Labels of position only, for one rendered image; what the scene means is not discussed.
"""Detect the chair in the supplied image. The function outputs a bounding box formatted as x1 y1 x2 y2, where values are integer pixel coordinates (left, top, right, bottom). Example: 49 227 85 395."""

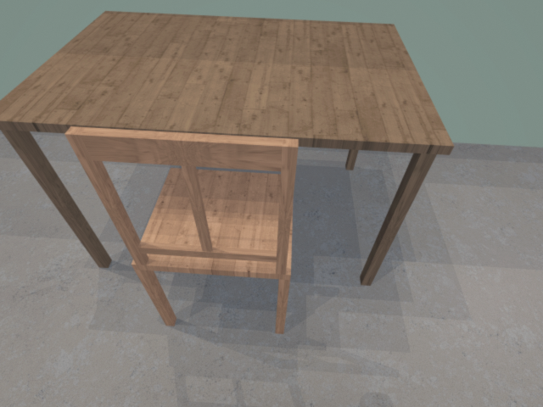
65 126 299 334

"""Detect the table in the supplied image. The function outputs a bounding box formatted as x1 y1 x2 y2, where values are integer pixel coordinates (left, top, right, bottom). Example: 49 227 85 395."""
0 11 455 286

